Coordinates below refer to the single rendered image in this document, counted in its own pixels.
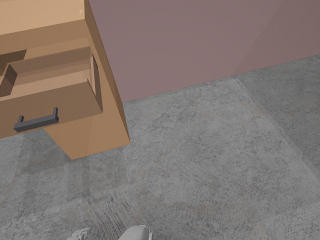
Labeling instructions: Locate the drawer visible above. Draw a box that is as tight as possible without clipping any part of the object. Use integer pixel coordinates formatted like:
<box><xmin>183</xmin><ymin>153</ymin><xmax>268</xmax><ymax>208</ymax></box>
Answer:
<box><xmin>0</xmin><ymin>46</ymin><xmax>103</xmax><ymax>139</ymax></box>

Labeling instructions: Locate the robot left thigh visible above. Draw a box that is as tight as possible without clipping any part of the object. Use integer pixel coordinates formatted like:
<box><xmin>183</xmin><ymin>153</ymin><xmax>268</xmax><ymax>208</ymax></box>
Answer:
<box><xmin>118</xmin><ymin>225</ymin><xmax>153</xmax><ymax>240</ymax></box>

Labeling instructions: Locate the handle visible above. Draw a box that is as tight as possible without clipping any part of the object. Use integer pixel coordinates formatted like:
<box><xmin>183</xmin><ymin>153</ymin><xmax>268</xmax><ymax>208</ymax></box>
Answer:
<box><xmin>13</xmin><ymin>107</ymin><xmax>59</xmax><ymax>133</ymax></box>

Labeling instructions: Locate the left robot hand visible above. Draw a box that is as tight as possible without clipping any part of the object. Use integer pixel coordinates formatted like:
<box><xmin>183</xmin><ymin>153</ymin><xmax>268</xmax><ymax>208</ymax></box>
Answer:
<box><xmin>67</xmin><ymin>227</ymin><xmax>91</xmax><ymax>240</ymax></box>

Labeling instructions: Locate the cabinet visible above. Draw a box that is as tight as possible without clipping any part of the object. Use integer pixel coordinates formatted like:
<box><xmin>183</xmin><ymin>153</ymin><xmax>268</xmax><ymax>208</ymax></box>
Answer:
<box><xmin>0</xmin><ymin>0</ymin><xmax>131</xmax><ymax>160</ymax></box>

